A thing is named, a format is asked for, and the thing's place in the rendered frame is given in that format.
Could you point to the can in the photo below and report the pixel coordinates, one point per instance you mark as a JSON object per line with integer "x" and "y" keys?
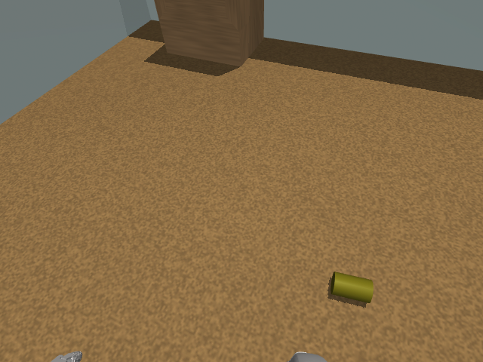
{"x": 352, "y": 287}

